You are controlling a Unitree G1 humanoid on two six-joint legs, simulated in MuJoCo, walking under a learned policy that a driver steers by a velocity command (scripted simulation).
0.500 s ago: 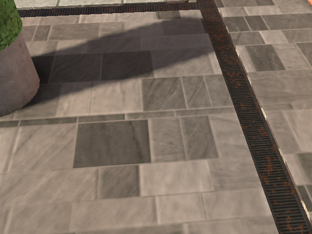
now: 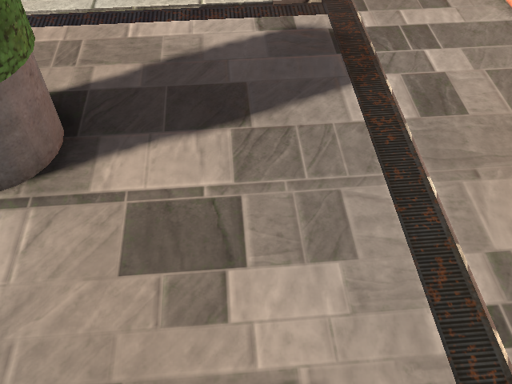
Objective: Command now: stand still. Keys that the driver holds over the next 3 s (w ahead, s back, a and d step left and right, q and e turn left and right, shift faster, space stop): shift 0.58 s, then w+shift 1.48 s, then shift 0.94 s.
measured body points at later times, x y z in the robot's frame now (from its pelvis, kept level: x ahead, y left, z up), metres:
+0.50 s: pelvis +0.00 +0.00 +0.00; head +0.02 +0.00 +0.45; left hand -0.04 +0.22 -0.16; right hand +0.06 -0.24 -0.15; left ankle +0.06 +0.11 -0.73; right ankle -0.07 -0.11 -0.73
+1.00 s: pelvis +0.16 +0.08 -0.01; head +0.18 +0.09 +0.44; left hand +0.12 +0.33 -0.16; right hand +0.27 -0.18 -0.13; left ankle +0.20 +0.18 -0.73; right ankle -0.02 -0.08 -0.65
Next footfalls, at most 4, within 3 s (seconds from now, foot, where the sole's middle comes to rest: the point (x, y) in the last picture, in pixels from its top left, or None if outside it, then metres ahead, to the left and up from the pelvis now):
0.92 left None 0.24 0.18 -0.77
1.42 right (267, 315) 0.69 0.01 -0.77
1.90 left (220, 190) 1.16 0.16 -0.77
2.32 right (263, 110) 1.58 0.01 -0.77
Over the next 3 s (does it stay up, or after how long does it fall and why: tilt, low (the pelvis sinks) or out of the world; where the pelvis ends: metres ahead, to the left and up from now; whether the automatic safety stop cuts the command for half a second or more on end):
stays up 1.51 0.12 0.00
